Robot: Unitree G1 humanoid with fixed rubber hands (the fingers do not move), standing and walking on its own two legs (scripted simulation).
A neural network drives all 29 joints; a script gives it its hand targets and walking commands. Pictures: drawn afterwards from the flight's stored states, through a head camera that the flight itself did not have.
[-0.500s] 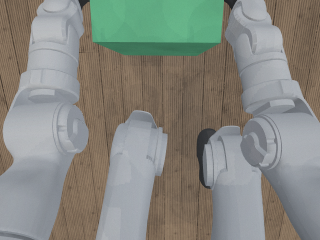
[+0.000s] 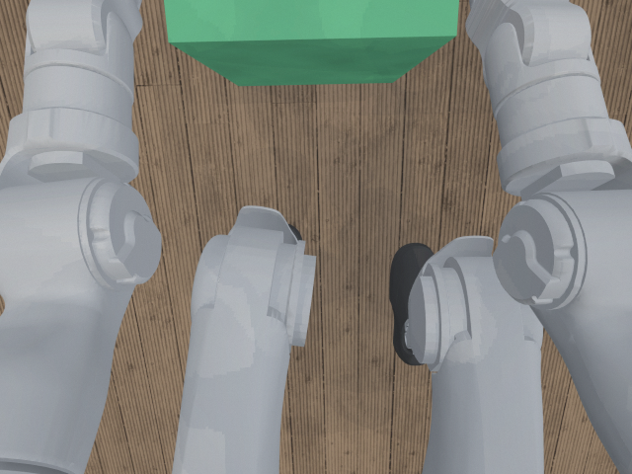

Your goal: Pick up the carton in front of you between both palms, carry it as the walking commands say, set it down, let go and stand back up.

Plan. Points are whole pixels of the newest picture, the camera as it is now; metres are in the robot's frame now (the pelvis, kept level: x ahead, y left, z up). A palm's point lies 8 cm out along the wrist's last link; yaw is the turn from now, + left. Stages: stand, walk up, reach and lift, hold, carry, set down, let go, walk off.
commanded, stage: set down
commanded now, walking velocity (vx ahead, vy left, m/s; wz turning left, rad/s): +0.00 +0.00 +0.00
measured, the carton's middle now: out of the picture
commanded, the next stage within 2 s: let go in 1.46 s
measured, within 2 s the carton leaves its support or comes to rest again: neither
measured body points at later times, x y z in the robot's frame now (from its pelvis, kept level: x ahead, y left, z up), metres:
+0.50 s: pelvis +0.00 +0.00 +0.00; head +0.38 +0.05 +0.22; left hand +0.55 +0.31 -0.16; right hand +0.59 -0.07 -0.17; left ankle +0.11 +0.11 -0.33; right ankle +0.11 -0.12 -0.33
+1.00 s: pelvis +0.00 +0.01 +0.11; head +0.35 +0.07 +0.39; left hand +0.55 +0.32 +0.00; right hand +0.60 -0.07 +0.00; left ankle +0.11 +0.11 -0.33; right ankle +0.11 -0.12 -0.33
